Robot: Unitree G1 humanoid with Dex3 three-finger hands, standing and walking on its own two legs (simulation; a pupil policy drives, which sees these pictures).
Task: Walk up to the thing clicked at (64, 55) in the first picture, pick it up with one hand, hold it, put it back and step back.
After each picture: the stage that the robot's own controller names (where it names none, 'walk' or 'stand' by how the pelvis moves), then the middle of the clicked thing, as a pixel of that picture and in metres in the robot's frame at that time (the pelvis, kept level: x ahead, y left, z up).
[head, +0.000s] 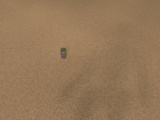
stand; (63, 53) +1.26 +0.19 -0.72
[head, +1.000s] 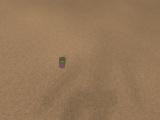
walk; (62, 62) +1.15 +0.12 -0.70
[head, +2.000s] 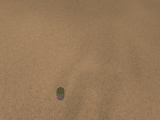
walk; (60, 93) +0.69 +0.14 -0.70
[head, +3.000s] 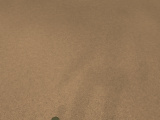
walk; out of the picture +0.47 +0.16 -0.71
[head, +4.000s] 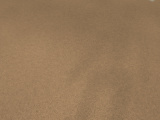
stand; out of the picture +0.38 +0.15 -0.72
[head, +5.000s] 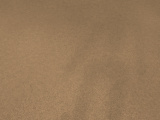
stand; out of the picture +0.36 +0.16 -0.72
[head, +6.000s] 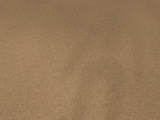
stand; out of the picture +0.35 +0.16 -0.72
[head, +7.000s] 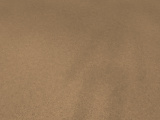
stand; out of the picture +0.36 +0.16 -0.73
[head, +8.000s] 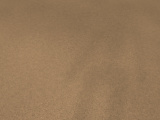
stand; out of the picture +0.36 +0.16 -0.73
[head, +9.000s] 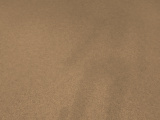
go down; out of the picture +0.38 +0.15 -0.71
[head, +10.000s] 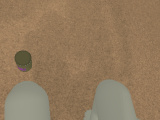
go down; (24, 61) +0.45 +0.20 -0.29
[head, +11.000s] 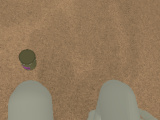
close in; (28, 60) +0.44 +0.20 -0.29
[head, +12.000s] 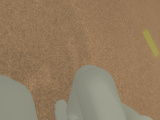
close in; out of the picture +0.44 +0.24 -0.22
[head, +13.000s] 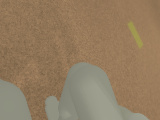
close; out of the picture +0.43 +0.26 -0.22
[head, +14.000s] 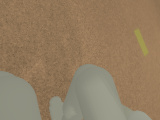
lift; out of the picture +0.39 +0.23 -0.23
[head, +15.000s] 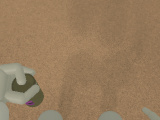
lift; (29, 91) +0.32 +0.18 -0.03
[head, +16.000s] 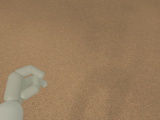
hold; out of the picture +0.24 +0.07 -0.69
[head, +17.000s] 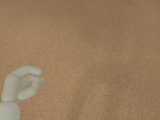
hold; out of the picture +0.22 +0.07 -0.70
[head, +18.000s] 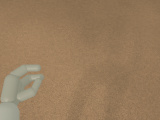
stand; out of the picture +0.21 +0.08 -0.70
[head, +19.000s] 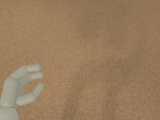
crouch; out of the picture +0.22 +0.08 -0.63
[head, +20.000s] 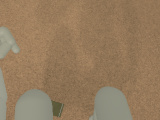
crouch; (51, 107) +0.28 +0.09 -0.37
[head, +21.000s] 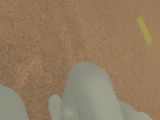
lower; out of the picture +0.28 +0.12 -0.26
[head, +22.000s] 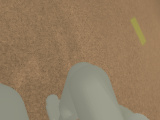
lower; out of the picture +0.29 +0.12 -0.25
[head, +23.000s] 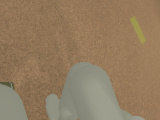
lower; out of the picture +0.31 +0.12 -0.25
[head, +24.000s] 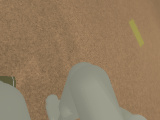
lower; out of the picture +0.33 +0.12 -0.26
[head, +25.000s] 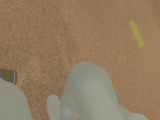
loosen; out of the picture +0.36 +0.12 -0.25
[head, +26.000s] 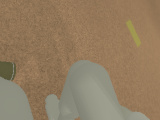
withdraw; out of the picture +0.39 +0.11 -0.25
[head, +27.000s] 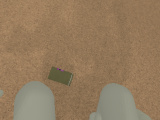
walk; (60, 76) +0.42 +0.07 -0.33
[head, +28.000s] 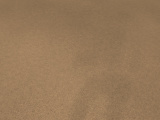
stand; out of the picture +0.36 +0.00 -0.68
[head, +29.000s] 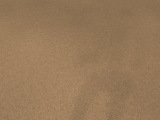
stand; out of the picture +0.40 +0.01 -0.69
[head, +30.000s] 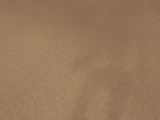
stand; out of the picture +0.44 -0.01 -0.71
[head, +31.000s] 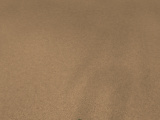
walk; out of the picture +0.48 -0.03 -0.75
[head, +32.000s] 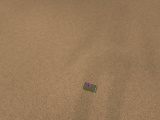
walk; (90, 87) +0.67 -0.04 -0.73
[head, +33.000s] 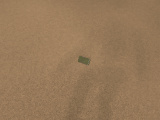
walk; (84, 60) +0.99 -0.07 -0.73
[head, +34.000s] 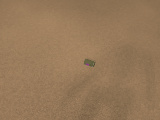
stand; (89, 62) +1.17 -0.09 -0.74
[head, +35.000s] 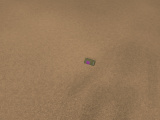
stand; (89, 61) +1.19 -0.09 -0.75
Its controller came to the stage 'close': yes
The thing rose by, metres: 0.47
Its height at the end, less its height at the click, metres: -0.02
